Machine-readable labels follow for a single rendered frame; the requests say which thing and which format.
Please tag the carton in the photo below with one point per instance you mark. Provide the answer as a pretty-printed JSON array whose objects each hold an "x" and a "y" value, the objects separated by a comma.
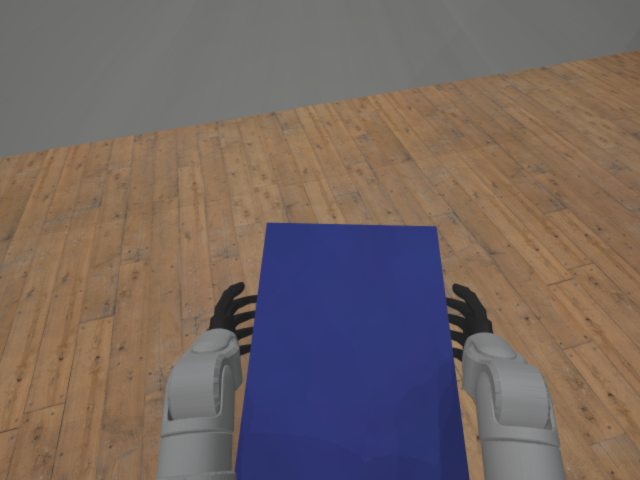
[{"x": 351, "y": 373}]

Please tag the right robot hand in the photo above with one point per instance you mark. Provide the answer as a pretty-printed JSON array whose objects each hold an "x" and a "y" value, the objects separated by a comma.
[{"x": 475, "y": 320}]

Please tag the left robot forearm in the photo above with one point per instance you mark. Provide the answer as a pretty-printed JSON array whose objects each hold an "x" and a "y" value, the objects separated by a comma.
[{"x": 198, "y": 410}]

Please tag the left robot hand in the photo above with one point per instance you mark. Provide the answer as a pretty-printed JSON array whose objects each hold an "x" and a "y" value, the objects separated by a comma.
[{"x": 224, "y": 317}]

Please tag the right robot forearm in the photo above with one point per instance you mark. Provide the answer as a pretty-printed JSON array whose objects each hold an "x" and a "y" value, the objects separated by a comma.
[{"x": 515, "y": 416}]

